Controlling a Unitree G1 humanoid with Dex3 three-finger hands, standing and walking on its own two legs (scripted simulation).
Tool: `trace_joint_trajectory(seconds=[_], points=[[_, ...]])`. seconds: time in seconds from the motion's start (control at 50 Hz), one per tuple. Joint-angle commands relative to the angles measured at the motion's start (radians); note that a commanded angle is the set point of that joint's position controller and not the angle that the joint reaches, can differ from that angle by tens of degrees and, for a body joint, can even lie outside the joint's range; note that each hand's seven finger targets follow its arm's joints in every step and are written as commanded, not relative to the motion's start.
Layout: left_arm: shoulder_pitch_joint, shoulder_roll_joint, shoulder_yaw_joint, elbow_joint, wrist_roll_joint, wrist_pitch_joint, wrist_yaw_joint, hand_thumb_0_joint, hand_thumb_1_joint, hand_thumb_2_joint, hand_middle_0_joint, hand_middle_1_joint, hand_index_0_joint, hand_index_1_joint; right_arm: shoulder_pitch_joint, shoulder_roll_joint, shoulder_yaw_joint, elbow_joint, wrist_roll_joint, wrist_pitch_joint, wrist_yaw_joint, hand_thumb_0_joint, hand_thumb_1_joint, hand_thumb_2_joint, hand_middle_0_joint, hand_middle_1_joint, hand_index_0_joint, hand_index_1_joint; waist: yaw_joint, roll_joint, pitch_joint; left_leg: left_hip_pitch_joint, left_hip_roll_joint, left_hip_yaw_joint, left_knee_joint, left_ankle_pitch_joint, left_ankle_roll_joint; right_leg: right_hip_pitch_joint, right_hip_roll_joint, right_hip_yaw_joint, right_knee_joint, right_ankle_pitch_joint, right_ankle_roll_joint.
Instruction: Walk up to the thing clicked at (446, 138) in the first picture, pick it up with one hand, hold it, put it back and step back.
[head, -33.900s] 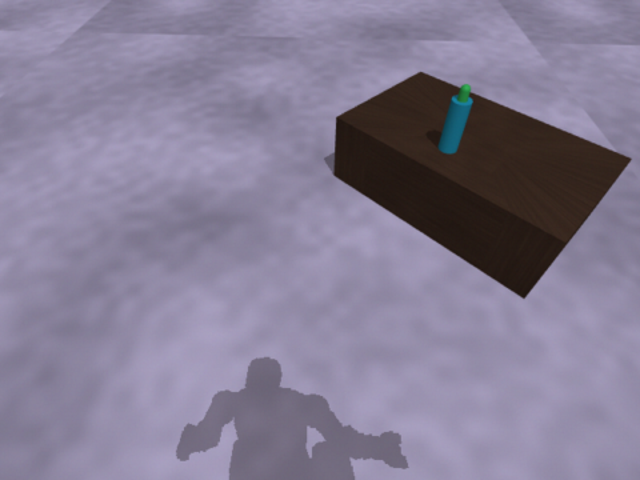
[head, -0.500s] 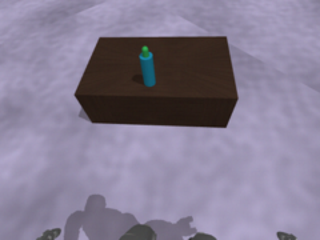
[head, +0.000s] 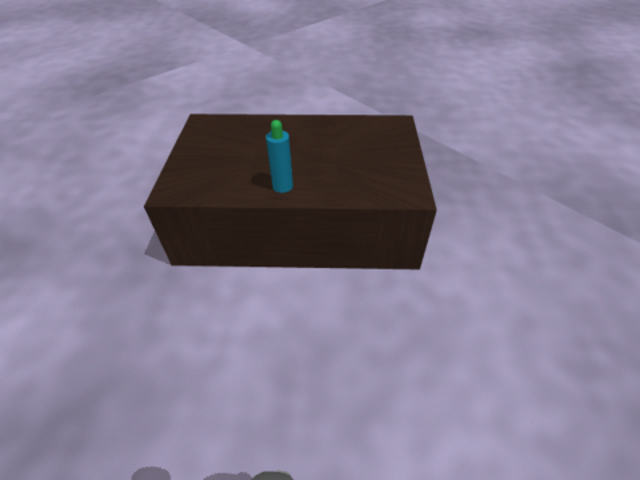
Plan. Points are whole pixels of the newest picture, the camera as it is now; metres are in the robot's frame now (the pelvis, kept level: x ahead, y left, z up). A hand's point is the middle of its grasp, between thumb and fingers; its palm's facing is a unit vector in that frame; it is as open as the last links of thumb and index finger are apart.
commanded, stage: step back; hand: left
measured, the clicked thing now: (279, 155) +1.14 +0.25 -0.30
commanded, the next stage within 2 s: stand in 0.80 s
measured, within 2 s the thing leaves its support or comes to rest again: neither
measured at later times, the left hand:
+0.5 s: hand out of the picture +0.12 +0.32 -0.15, palm faces +0.02 -0.93 -0.36, open 7.4 cm
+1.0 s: hand out of the picture +0.14 +0.27 -0.15, palm faces +0.08 -0.94 -0.32, open 7.4 cm
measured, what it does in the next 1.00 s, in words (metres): steps on the spot: left foot, then right foot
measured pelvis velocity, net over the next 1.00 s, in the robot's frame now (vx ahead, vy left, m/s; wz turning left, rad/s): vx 0.07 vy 0.01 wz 0.08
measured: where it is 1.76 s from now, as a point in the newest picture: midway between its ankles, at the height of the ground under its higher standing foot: outside the picture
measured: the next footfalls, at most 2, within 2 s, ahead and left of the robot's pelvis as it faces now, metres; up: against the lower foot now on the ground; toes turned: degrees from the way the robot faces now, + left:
left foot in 0.22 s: +0.07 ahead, +0.15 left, +0.00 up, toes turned +5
right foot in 0.58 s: +0.16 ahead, -0.10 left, +0.00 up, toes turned +2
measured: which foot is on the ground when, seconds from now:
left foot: up 0.00-0.20, down 0.22-1.00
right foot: down 0.00-0.26, up 0.28-0.56, down 0.58-1.00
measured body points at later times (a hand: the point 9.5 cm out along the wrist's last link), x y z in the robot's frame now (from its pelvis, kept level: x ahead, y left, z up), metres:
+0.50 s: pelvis +0.04 +0.04 +0.00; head +0.07 +0.06 +0.45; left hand +0.12 +0.36 -0.12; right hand +0.08 -0.28 -0.11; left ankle +0.03 +0.16 -0.73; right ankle +0.10 -0.11 -0.70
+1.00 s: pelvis +0.07 +0.01 +0.00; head +0.08 +0.02 +0.45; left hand +0.13 +0.32 -0.13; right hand +0.17 -0.28 -0.12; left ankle +0.03 +0.14 -0.73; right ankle +0.12 -0.10 -0.73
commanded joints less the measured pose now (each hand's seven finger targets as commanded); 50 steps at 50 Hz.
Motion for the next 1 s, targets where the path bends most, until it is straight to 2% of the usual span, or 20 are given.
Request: trace_joint_trajectory(seconds=[0.0, 0.04, 0.1, 0.16, 0.2, 0.22, 0.24, 0.26, 0.28, 0.34, 0.48, 0.56, 0.6, 0.62, 0.76, 0.8, 0.84, 0.86, 0.92, 0.98], points=[[-0.198, 0.278, 0.066, -0.127, -0.002, -0.056, 0.031, 0.000, 0.900, 0.900, -0.200, -0.300, -0.200, -0.300, -0.031, -0.206, -0.059, -0.049, 0.023, -0.044, 0.010, 0.000, -0.900, -0.900, 0.200, 0.300, 0.200, 0.300, -0.053, -0.102, 0.135, -0.099, -0.002, -0.088, 0.127, 0.050, -0.021, -0.151, -0.294, 0.309, -0.328, -0.286, -0.149], [-0.126, 0.285, 0.072, -0.097, -0.007, -0.055, 0.023, 0.000, 0.900, 0.900, -0.200, -0.300, -0.200, -0.300, -0.007, -0.174, -0.044, -0.048, 0.017, -0.052, 0.010, 0.000, -0.900, -0.900, 0.200, 0.300, 0.200, 0.300, -0.026, -0.165, 0.073, -0.112, -0.019, -0.060, 0.100, 0.057, -0.030, -0.054, -0.257, 0.223, -0.301, -0.192, -0.137], [-0.097, 0.332, 0.087, -0.105, 0.000, -0.048, 0.009, 0.000, 0.900, 0.900, -0.200, -0.300, -0.200, -0.300, -0.037, -0.200, -0.048, -0.066, 0.012, -0.061, 0.021, 0.000, -0.900, -0.900, 0.200, 0.300, 0.200, 0.300, 0.008, -0.270, 0.090, -0.096, 0.025, 0.005, -0.022, -0.006, -0.032, -0.052, -0.292, 0.229, -0.315, -0.339, -0.139], [-0.164, 0.322, 0.082, -0.120, -0.006, -0.034, 0.004, 0.000, 0.900, 0.900, -0.200, -0.300, -0.200, -0.300, 0.056, -0.192, -0.056, -0.026, 0.013, -0.087, 0.018, 0.000, -0.900, -0.900, 0.200, 0.300, 0.200, 0.300, -0.041, -0.252, 0.039, 0.111, 0.027, 0.060, -0.246, 0.081, -0.008, -0.107, -0.285, 0.138, -0.204, -0.168, -0.118], [-0.117, 0.245, 0.051, -0.112, -0.010, -0.019, -0.001, 0.000, 0.900, 0.900, -0.200, -0.300, -0.200, -0.300, 0.135, -0.197, -0.072, 0.023, 0.010, -0.102, 0.001, 0.000, -0.900, -0.900, 0.200, 0.300, 0.200, 0.300, -0.062, -0.095, -0.038, 0.336, -0.035, 0.064, -0.352, 0.153, 0.000, -0.167, -0.202, 0.033, 0.061, 0.038, -0.076], [-0.075, 0.183, 0.032, -0.119, -0.016, -0.014, -0.007, 0.000, 0.900, 0.900, -0.200, -0.300, -0.200, -0.300, 0.178, -0.245, -0.089, 0.027, -0.001, -0.110, -0.009, 0.000, -0.900, -0.900, 0.200, 0.300, 0.200, 0.300, -0.078, 0.085, -0.078, 0.417, 0.084, -0.124, -0.435, 0.016, 0.040, -0.273, -0.124, -0.045, 0.307, 0.035, -0.049], [-0.094, 0.136, 0.018, -0.142, -0.028, -0.012, -0.009, 0.000, 0.900, 0.900, -0.200, -0.300, -0.200, -0.300, 0.203, -0.326, -0.098, 0.009, -0.010, -0.119, -0.015, 0.000, -0.900, -0.900, 0.200, 0.300, 0.200, 0.300, -0.082, 0.213, -0.063, 0.454, 0.308, -0.536, -0.547, -0.139, 0.135, -0.497, -0.004, -0.078, 0.472, -0.179, -0.005], [-0.131, 0.251, 0.051, -0.121, -0.020, -0.004, 0.000, 0.000, 0.900, 0.900, -0.200, -0.300, -0.200, -0.300, 0.196, -0.373, -0.103, 0.006, 0.009, -0.118, -0.012, 0.000, -0.900, -0.900, 0.200, 0.300, 0.200, 0.300, -0.097, 0.083, -0.037, 0.317, 0.363, -0.628, -0.568, -0.243, 0.230, -0.441, -0.060, 0.068, 0.517, -0.225, -0.014], [-0.148, 0.279, 0.051, -0.123, -0.024, -0.006, 0.001, 0.000, 0.900, 0.900, -0.200, -0.300, -0.200, -0.300, 0.169, -0.370, -0.103, 0.002, 0.014, -0.116, -0.013, 0.000, -0.900, -0.900, 0.200, 0.300, 0.200, 0.300, -0.084, 0.068, 0.020, 0.244, 0.375, -0.620, -0.581, -0.252, 0.262, -0.436, -0.077, 0.089, 0.540, -0.214, -0.019], [-0.098, 0.250, 0.050, -0.102, -0.032, -0.007, -0.009, 0.000, 0.900, 0.900, -0.200, -0.300, -0.200, -0.300, 0.119, -0.261, -0.071, -0.013, 0.014, -0.136, -0.027, 0.000, -0.900, -0.900, 0.200, 0.300, 0.200, 0.300, -0.035, 0.034, 0.025, 0.304, 0.252, -0.294, -0.483, 0.169, 0.159, -0.440, -0.117, 0.101, 0.486, -0.052, -0.011], [-0.155, 0.195, 0.038, -0.113, -0.038, 0.001, -0.011, 0.000, 0.900, 0.900, -0.200, -0.300, -0.200, -0.300, 0.087, -0.236, -0.047, -0.038, 0.018, -0.113, -0.043, 0.000, -0.900, -0.900, 0.200, 0.300, 0.200, 0.300, -0.048, 0.141, -0.040, 0.183, 0.200, -0.058, -0.315, 0.747, 0.162, -0.161, -0.079, -0.059, 0.163, 0.047, 0.024], [-0.099, 0.233, 0.054, -0.069, -0.029, -0.004, 0.004, 0.000, 0.900, 0.900, -0.200, -0.300, -0.200, -0.300, 0.027, -0.186, -0.019, -0.051, 0.044, -0.079, -0.048, 0.000, -0.900, -0.900, 0.200, 0.300, 0.200, 0.300, 0.006, 0.033, -0.115, 0.038, 0.119, -0.032, -0.145, 0.422, 0.072, 0.088, -0.070, -0.045, -0.048, 0.256, -0.004], [-0.145, 0.322, 0.070, -0.097, -0.023, -0.011, 0.011, 0.000, 0.900, 0.900, -0.200, -0.300, -0.200, -0.300, 0.089, -0.108, 0.007, -0.050, 0.049, -0.073, -0.055, 0.000, -0.900, -0.900, 0.200, 0.300, 0.200, 0.300, -0.019, -0.228, -0.139, -0.029, -0.028, 0.001, 0.047, -0.032, 0.004, 0.025, -0.371, 0.354, -0.178, 0.241, -0.127], [-0.237, 0.343, 0.069, -0.116, -0.025, -0.009, 0.008, 0.000, 0.900, 0.900, -0.200, -0.300, -0.200, -0.300, 0.105, -0.172, -0.016, -0.014, 0.045, -0.060, -0.064, 0.000, -0.900, -0.900, 0.200, 0.300, 0.200, 0.300, -0.031, -0.257, -0.122, 0.066, -0.014, 0.000, 0.146, -0.199, 0.002, -0.116, -0.430, 0.409, -0.190, 0.147, -0.218], [-0.257, 0.269, 0.051, -0.103, -0.020, -0.008, 0.015, 0.000, 0.900, 0.900, -0.200, -0.300, -0.200, -0.300, 0.099, -0.161, -0.001, 0.056, 0.035, -0.077, -0.049, 0.000, -0.900, -0.900, 0.200, 0.300, 0.200, 0.300, -0.034, -0.238, -0.104, 0.082, -0.002, 0.075, -0.118, -0.039, -0.003, -0.073, -0.284, 0.166, -0.058, 0.328, -0.134], [-0.251, 0.215, 0.025, -0.069, -0.050, -0.010, 0.008, 0.000, 0.900, 0.900, -0.200, -0.300, -0.200, -0.300, 0.112, -0.163, -0.012, 0.058, 0.024, -0.102, -0.044, 0.000, -0.900, -0.900, 0.200, 0.300, 0.200, 0.300, -0.080, -0.164, -0.159, 0.285, 0.060, -0.035, -0.427, 0.231, 0.011, -0.082, -0.221, 0.098, 0.019, 0.395, -0.037], [-0.224, 0.154, 0.002, -0.072, -0.063, -0.007, 0.008, 0.000, 0.900, 0.900, -0.200, -0.300, -0.200, -0.300, 0.004, -0.233, -0.014, 0.033, 0.007, -0.114, -0.041, 0.000, -0.900, -0.900, 0.200, 0.300, 0.200, 0.300, -0.019, 0.003, -0.140, 0.324, 0.227, -0.231, -0.419, 0.477, 0.071, -0.182, -0.093, -0.009, 0.069, 0.187, 0.019], [-0.237, 0.169, 0.004, -0.058, -0.068, -0.004, 0.010, 0.000, 0.900, 0.900, -0.200, -0.300, -0.200, -0.300, -0.070, -0.257, -0.015, 0.028, 0.015, -0.111, -0.037, 0.000, -0.900, -0.900, 0.200, 0.300, 0.200, 0.300, -0.002, 0.025, -0.115, 0.202, 0.235, -0.198, -0.390, 0.390, 0.111, -0.078, -0.101, 0.002, -0.020, 0.059, 0.014], [-0.294, 0.206, 0.004, -0.016, -0.044, -0.024, -0.005, 0.000, 0.900, 0.900, -0.200, -0.300, -0.200, -0.300, -0.090, -0.160, 0.010, 0.049, 0.035, -0.102, -0.025, 0.000, -0.900, -0.900, 0.200, 0.300, 0.200, 0.300, -0.031, -0.008, -0.103, 0.147, 0.118, -0.069, -0.419, 0.254, 0.021, 0.067, -0.171, 0.058, -0.087, 0.291, -0.006], [-0.259, 0.188, -0.012, 0.019, -0.047, -0.028, -0.008, 0.000, 0.900, 0.900, -0.200, -0.300, -0.200, -0.300, -0.085, -0.183, 0.011, 0.084, 0.036, -0.104, -0.024, 0.000, -0.900, -0.900, 0.200, 0.300, 0.200, 0.300, -0.028, 0.027, -0.099, 0.223, 0.125, -0.064, -0.439, 0.310, 0.009, 0.052, -0.168, 0.040, -0.126, 0.345, -0.002]])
